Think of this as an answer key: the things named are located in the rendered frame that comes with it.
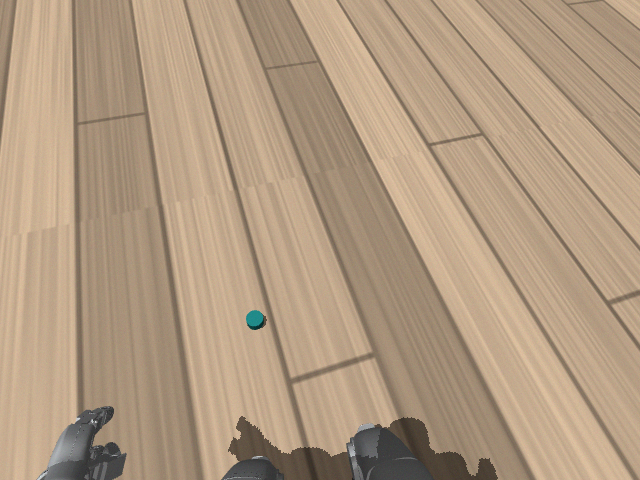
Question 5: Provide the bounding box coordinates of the left robot arm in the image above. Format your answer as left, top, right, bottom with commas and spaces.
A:
37, 461, 90, 480

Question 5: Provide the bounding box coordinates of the left robot hand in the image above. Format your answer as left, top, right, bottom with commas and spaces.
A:
47, 406, 127, 480

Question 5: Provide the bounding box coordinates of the tin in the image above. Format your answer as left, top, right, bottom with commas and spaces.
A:
246, 310, 264, 330

